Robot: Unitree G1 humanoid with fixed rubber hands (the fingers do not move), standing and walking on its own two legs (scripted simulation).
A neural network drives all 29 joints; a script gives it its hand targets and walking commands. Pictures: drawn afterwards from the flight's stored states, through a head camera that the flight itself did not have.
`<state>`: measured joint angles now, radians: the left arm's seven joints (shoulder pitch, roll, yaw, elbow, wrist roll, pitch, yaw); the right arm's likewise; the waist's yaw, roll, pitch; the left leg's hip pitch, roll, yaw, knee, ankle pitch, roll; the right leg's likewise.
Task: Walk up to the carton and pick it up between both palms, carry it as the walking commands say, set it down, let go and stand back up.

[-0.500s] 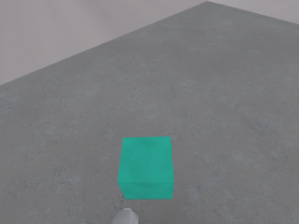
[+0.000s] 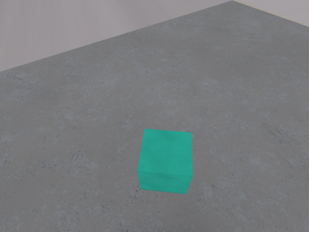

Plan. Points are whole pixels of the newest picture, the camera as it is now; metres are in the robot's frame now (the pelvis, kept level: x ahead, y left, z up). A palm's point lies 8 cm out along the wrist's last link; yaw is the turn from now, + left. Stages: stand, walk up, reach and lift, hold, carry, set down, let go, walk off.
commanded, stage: walk up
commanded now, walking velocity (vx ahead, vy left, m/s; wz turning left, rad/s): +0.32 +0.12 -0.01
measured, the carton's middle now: (165, 161) +0.61 -0.03 -0.63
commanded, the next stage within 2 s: none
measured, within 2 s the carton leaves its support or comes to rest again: neither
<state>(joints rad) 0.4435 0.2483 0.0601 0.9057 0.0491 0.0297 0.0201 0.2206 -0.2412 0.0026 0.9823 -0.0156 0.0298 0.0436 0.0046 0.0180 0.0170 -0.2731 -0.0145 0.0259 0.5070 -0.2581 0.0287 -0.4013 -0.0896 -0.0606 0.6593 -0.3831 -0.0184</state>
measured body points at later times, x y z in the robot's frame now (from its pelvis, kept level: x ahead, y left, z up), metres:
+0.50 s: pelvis +0.04 +0.03 +0.01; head +0.06 +0.07 +0.46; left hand +0.10 +0.26 -0.15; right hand +0.00 -0.23 -0.11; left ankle +0.02 +0.08 -0.74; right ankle +0.00 -0.16 -0.65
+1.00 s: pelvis +0.11 -0.07 +0.01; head +0.09 -0.09 +0.45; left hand +0.10 +0.18 -0.13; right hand +0.13 -0.30 -0.16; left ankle +0.12 +0.08 -0.66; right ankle +0.09 -0.18 -0.74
